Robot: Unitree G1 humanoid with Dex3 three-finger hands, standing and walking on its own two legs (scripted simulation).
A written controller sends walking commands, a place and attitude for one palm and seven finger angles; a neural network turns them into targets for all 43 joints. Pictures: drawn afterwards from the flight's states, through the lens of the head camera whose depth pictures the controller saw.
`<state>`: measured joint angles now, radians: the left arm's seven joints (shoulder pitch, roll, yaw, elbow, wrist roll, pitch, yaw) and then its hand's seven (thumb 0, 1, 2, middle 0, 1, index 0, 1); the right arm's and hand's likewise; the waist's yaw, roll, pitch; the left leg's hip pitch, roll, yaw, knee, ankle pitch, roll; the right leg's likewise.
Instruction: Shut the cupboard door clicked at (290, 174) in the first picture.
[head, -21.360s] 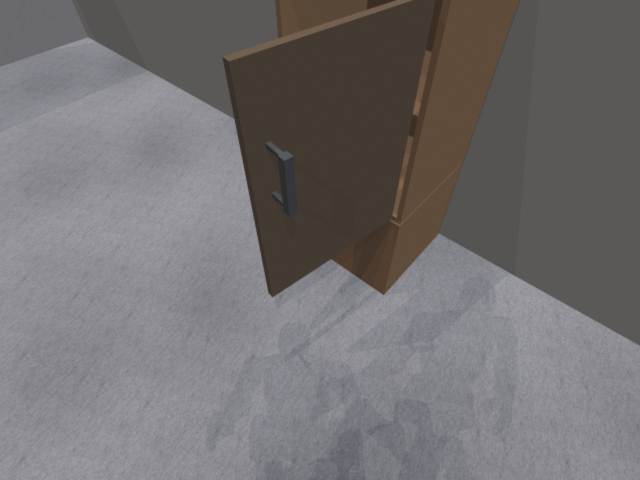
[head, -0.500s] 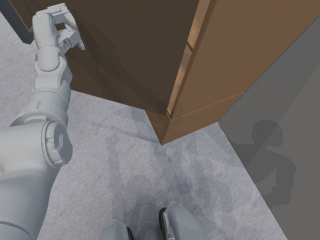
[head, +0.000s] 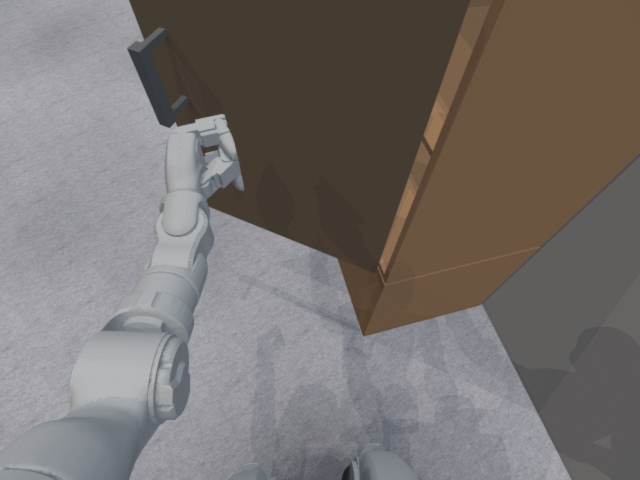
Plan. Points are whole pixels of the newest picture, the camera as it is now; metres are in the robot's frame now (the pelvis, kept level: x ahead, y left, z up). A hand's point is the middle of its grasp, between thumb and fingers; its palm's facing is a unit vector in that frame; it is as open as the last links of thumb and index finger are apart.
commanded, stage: draw the hand back to the body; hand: left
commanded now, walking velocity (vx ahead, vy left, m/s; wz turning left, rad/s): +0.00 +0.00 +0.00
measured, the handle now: (162, 80) +0.66 +0.19 +0.08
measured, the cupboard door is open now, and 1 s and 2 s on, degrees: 51 51 51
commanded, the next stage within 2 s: step back with the hand held close in 1.66 s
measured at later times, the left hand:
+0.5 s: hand (168, 207) +0.39 +0.14 +0.13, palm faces +0.05 -1.00 -0.02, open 3.1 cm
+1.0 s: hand out of the picture +0.26 +0.23 +0.17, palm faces +0.31 -0.91 -0.28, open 4.0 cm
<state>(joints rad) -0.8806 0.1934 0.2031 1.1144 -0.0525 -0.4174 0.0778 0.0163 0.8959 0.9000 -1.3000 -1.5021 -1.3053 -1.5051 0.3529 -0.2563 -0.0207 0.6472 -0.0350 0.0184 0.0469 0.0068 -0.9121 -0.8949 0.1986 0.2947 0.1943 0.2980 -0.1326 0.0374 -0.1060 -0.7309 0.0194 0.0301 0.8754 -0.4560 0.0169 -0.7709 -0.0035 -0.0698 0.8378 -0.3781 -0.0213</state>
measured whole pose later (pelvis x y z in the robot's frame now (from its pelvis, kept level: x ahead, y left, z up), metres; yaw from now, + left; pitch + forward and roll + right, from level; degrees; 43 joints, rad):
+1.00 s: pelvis +0.00 +0.01 +0.05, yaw +1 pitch -4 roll +0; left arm 0.17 0.28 0.16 -0.10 -0.07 -0.05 0.08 0.02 0.89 0.90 -0.82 -0.98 -0.83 -0.98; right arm 0.16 -0.21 0.05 0.59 0.01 -0.02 -0.07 0.01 -0.91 -0.89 0.20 0.30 0.20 0.30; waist 0.05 0.07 0.01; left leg -0.06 -0.01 0.03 0.38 -0.26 0.02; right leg -0.11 -0.01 -0.07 0.38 -0.21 -0.01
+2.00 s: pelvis -0.01 +0.02 +0.05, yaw +0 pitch +1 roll -1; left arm 0.52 0.35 0.37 -0.37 -0.06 -0.16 0.12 0.01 0.88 0.90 -0.21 -0.30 -0.21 -0.31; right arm 0.20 -0.25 -0.02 0.61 0.01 -0.02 -0.08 0.02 -0.91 -0.89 0.20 0.30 0.20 0.30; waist 0.01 0.08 -0.02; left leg -0.21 0.00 0.04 0.49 -0.29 0.04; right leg -0.24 -0.01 -0.06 0.43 -0.20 0.00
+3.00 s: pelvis -0.10 +0.02 +0.03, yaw +2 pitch +2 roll -3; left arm 0.55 0.45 0.51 -0.50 -0.01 -0.29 0.15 0.01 0.88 0.90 -0.21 -0.30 -0.22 -0.31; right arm 0.26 -0.21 -0.02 0.60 -0.01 -0.08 -0.08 0.02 -0.91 -0.89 0.20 0.30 0.20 0.30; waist -0.02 0.01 -0.03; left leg -0.49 0.00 -0.01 0.67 -0.23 0.05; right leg -0.39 0.07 0.04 0.67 -0.26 0.02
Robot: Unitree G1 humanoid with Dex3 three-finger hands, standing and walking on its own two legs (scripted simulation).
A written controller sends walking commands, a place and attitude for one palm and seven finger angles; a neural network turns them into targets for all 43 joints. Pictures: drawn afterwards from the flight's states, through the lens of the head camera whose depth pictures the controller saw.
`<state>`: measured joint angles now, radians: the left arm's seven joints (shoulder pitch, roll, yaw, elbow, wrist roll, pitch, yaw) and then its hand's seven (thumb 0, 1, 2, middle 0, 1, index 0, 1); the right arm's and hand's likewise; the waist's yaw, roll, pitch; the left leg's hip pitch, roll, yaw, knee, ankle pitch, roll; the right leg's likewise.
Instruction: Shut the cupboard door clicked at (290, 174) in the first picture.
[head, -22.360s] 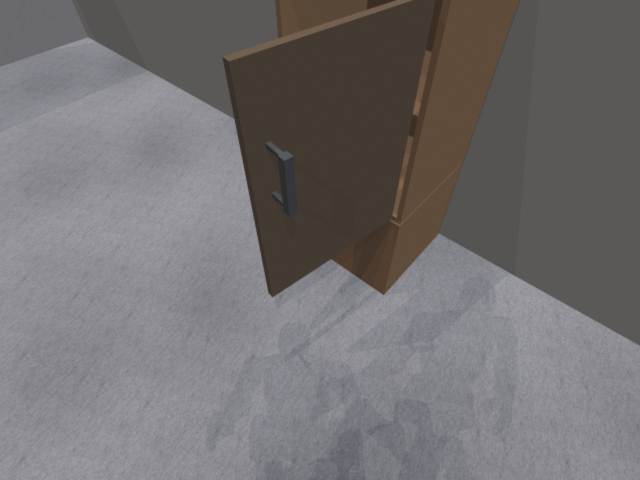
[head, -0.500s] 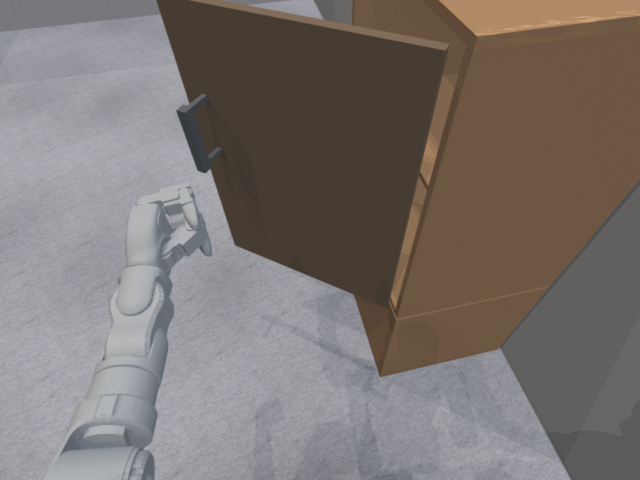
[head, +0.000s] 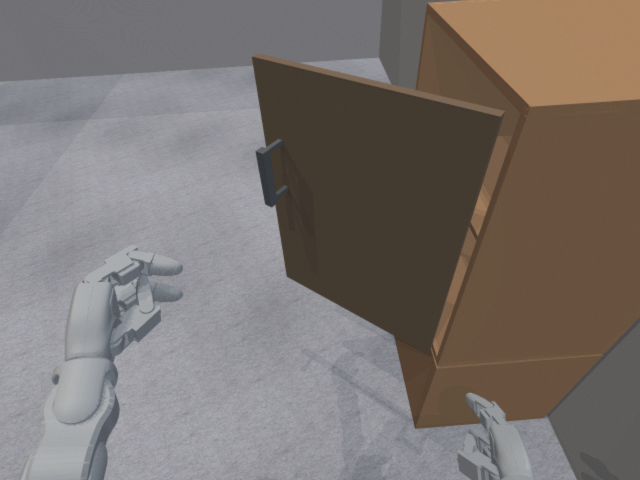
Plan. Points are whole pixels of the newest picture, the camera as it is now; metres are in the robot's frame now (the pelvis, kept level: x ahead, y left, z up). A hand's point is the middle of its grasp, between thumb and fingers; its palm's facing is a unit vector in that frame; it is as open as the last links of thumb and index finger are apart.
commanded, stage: draw the hand back to the body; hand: left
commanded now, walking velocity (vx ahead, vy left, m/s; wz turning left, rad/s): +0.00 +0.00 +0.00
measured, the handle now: (273, 173) +0.66 +0.18 +0.03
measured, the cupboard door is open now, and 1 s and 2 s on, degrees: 51 51 51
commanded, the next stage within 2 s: step back with the hand held close in 0.66 s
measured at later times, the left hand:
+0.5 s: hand (54, 355) +0.18 +0.28 +0.15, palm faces +0.49 -0.78 -0.39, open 7.2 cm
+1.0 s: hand (70, 350) +0.19 +0.27 +0.14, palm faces +0.41 -0.79 -0.46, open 7.4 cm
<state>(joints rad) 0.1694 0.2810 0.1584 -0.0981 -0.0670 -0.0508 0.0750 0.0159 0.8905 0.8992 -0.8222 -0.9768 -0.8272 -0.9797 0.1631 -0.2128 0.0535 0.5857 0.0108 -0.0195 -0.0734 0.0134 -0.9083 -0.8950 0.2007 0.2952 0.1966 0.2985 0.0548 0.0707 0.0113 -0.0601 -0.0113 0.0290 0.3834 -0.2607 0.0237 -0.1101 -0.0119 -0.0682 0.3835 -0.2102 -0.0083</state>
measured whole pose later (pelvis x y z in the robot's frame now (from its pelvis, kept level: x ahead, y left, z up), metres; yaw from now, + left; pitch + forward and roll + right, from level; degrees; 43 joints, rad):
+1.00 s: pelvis -0.01 +0.01 +0.00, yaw -1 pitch +1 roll -1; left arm 0.52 0.35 0.37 -0.37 -0.06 -0.16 0.12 0.01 0.88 0.90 -0.21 -0.30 -0.21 -0.31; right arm 0.20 -0.25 -0.02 0.61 0.01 -0.02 -0.08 0.02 -0.91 -0.89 0.20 0.30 0.20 0.30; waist 0.01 0.08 -0.02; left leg -0.21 0.00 0.04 0.49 -0.29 0.04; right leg -0.24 -0.01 -0.06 0.43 -0.20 0.00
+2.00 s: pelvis -0.10 +0.02 -0.02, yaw +1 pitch +2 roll -3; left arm 0.55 0.45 0.51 -0.50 -0.01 -0.29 0.15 0.01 0.88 0.90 -0.21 -0.30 -0.22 -0.31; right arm 0.26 -0.21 -0.02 0.60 -0.01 -0.08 -0.08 0.02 -0.91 -0.89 0.20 0.30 0.20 0.30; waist -0.02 0.01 -0.03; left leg -0.49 0.00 -0.01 0.67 -0.23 0.05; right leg -0.39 0.07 0.04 0.67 -0.26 0.02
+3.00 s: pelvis -0.29 +0.02 -0.02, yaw -4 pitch -1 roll +0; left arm 0.49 0.37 0.42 -0.37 -0.05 -0.16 0.18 0.01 0.88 0.90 -0.21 -0.30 -0.21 -0.31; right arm 0.31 -0.26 -0.02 0.69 0.01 -0.06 -0.09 0.02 -0.91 -0.90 0.20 0.30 0.20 0.30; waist -0.03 -0.03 -0.10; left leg -0.37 -0.04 0.05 0.55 -0.18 0.06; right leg -0.11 0.00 0.02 0.56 -0.43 0.00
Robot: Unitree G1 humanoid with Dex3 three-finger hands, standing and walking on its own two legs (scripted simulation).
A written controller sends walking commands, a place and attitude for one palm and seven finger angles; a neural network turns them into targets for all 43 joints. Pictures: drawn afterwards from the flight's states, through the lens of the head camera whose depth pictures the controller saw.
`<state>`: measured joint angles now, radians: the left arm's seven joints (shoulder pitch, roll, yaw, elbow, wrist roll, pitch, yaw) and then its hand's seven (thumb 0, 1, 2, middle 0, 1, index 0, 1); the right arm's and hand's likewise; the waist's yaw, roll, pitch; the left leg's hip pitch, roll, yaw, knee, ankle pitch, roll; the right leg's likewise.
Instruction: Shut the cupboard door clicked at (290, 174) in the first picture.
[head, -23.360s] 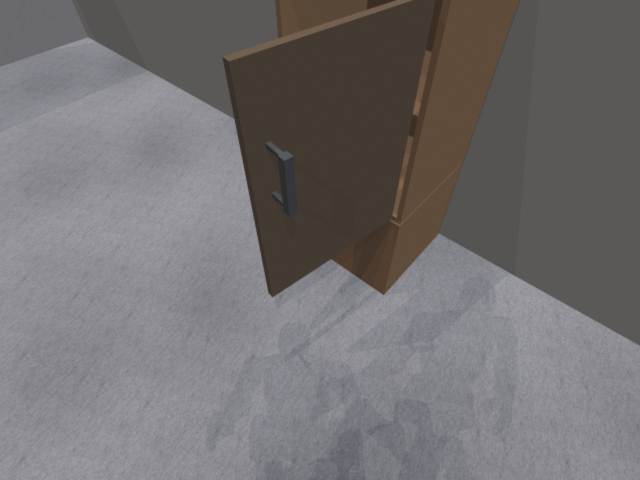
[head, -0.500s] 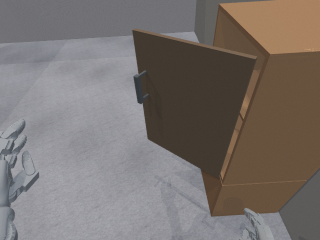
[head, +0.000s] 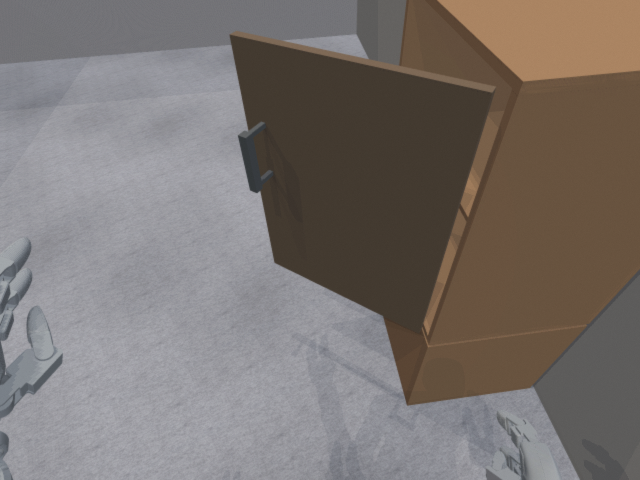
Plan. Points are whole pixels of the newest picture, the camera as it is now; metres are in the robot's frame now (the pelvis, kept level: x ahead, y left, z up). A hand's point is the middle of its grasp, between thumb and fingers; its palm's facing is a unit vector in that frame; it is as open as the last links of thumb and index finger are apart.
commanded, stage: step back with the hand held close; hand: left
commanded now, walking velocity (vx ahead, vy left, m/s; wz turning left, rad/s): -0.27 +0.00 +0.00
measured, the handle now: (257, 158) +0.67 +0.17 +0.03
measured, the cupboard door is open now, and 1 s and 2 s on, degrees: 51 51 51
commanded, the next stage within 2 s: stop stepping back and stand still in 1.48 s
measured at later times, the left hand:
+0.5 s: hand out of the picture +0.14 +0.28 +0.15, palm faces +0.46 -0.76 -0.46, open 7.4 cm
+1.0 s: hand out of the picture +0.10 +0.28 +0.17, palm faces +0.47 -0.72 -0.51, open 7.4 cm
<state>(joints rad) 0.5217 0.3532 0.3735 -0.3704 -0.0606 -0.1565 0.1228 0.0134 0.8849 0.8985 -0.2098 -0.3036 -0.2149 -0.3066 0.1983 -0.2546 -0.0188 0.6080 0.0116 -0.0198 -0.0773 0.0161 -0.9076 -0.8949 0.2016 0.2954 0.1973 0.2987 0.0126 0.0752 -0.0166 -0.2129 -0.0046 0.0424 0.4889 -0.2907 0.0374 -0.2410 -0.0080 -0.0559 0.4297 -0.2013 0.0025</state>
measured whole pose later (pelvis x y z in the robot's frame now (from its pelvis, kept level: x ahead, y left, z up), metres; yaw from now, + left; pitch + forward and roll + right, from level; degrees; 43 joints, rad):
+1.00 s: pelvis -0.09 +0.00 -0.02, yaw +2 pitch +2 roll -3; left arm 0.55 0.45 0.51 -0.50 -0.01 -0.29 0.15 0.01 0.88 0.90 -0.21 -0.30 -0.22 -0.31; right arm 0.26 -0.21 -0.02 0.60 -0.01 -0.08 -0.08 0.02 -0.91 -0.89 0.20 0.30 0.20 0.30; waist -0.02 0.01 -0.03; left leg -0.49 0.00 -0.01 0.67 -0.23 0.05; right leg -0.39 0.07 0.04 0.67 -0.26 0.02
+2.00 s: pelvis -0.28 +0.00 -0.01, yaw -3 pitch -1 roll +0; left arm 0.49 0.37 0.42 -0.37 -0.05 -0.16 0.18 0.01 0.88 0.90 -0.21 -0.30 -0.21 -0.31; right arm 0.31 -0.26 -0.02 0.69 0.01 -0.06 -0.09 0.02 -0.91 -0.90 0.20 0.30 0.20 0.30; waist -0.03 -0.03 -0.10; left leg -0.37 -0.04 0.05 0.55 -0.18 0.06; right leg -0.11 0.00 0.02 0.56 -0.43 0.00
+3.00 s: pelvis -0.35 +0.03 -0.02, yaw -1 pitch -1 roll -2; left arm 0.29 0.28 0.02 0.65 0.03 0.08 -0.01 0.01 0.90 0.90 -0.20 -0.30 -0.20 -0.30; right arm 0.15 -0.29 0.01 0.83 -0.03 0.02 0.00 0.01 -0.91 -0.89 0.20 0.30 0.20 0.30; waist -0.05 0.03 0.00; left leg -0.49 -0.05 0.02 0.58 -0.19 0.04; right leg -0.26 0.00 0.02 0.62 -0.36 -0.01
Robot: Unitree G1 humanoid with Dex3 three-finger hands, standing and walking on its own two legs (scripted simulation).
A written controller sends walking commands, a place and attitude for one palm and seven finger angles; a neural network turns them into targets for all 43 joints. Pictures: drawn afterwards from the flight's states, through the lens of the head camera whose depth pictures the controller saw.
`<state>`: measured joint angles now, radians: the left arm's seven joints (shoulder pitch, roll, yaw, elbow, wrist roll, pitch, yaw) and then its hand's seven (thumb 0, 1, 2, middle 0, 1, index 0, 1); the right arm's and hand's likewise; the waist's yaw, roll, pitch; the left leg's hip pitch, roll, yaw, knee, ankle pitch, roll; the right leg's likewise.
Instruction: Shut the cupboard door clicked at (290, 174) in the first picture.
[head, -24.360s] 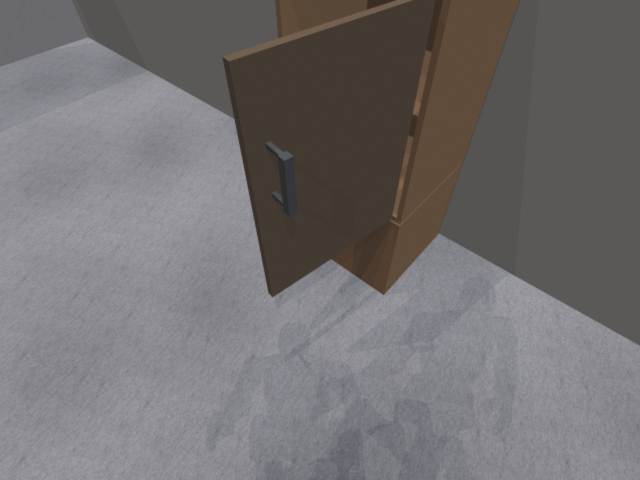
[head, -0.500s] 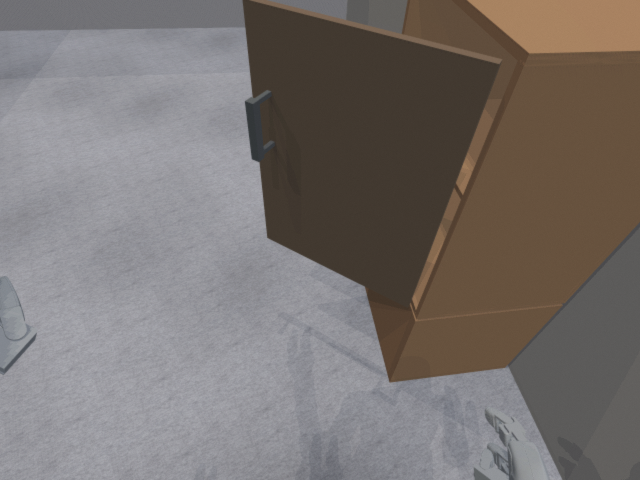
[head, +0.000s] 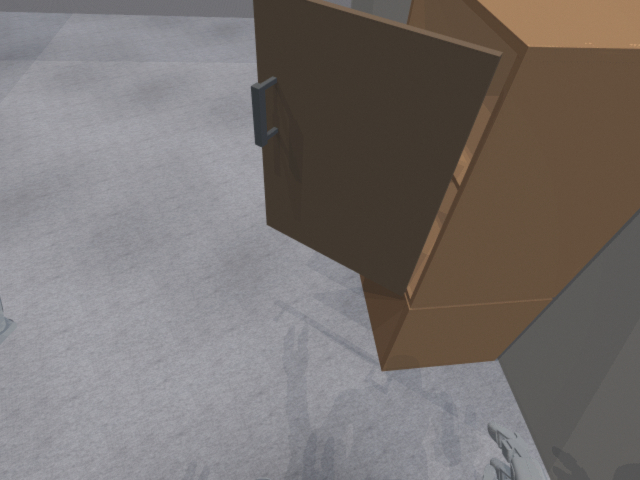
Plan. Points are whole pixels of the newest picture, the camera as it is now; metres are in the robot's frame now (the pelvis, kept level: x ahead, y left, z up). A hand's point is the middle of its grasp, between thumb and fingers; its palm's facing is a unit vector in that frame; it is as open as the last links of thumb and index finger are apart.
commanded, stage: step back with the hand held close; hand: left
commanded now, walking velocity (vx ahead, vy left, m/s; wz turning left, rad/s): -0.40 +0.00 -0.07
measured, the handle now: (266, 112) +0.76 +0.14 +0.05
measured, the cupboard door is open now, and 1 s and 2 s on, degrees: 51 51 51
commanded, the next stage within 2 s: stop stepping back and stand still in 0.48 s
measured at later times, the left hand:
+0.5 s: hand out of the picture +0.12 +0.29 +0.19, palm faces +0.47 -0.77 -0.43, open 7.4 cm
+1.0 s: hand out of the picture +0.04 +0.26 +0.17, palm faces +0.43 -0.83 -0.35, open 7.4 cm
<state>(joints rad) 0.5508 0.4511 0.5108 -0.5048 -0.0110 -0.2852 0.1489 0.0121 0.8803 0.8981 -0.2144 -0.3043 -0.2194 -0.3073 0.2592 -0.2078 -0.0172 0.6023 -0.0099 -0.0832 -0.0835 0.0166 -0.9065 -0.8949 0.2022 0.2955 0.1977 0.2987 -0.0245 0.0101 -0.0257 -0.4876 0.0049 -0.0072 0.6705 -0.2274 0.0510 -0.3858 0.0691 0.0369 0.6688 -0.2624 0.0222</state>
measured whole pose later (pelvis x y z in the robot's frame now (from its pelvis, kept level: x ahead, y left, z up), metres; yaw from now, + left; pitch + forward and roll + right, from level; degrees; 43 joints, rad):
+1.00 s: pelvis -0.19 +0.01 +0.01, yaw -5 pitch -1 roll +0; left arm 0.49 0.37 0.42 -0.37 -0.05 -0.16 0.18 0.01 0.88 0.90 -0.21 -0.30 -0.21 -0.31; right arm 0.31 -0.26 -0.02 0.69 0.01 -0.06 -0.09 0.02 -0.91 -0.90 0.20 0.30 0.20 0.30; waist -0.03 -0.03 -0.10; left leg -0.37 -0.04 0.05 0.55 -0.18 0.06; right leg -0.11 0.00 0.02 0.56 -0.43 0.00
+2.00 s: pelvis -0.26 +0.03 +0.00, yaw -4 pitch -1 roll -2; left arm 0.29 0.28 0.02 0.65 0.03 0.08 -0.01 0.01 0.90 0.90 -0.20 -0.30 -0.20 -0.30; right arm 0.15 -0.29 0.01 0.83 -0.03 0.02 0.00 0.01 -0.91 -0.89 0.20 0.30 0.20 0.30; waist -0.05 0.03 0.00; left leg -0.49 -0.05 0.02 0.58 -0.19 0.04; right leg -0.26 0.00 0.02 0.62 -0.36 -0.01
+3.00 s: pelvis -0.23 +0.00 +0.02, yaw -5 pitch -1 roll +0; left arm 0.15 0.29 0.01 1.11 0.00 -0.01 0.00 0.00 0.90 0.90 -0.20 -0.30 -0.21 -0.30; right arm 0.16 -0.33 -0.01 1.12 -0.02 0.00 -0.02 0.01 -0.91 -0.89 0.20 0.29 0.20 0.30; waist -0.02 -0.01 0.04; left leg -0.23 -0.01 -0.01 0.36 -0.11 0.01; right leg -0.05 0.04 0.03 0.34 -0.27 -0.02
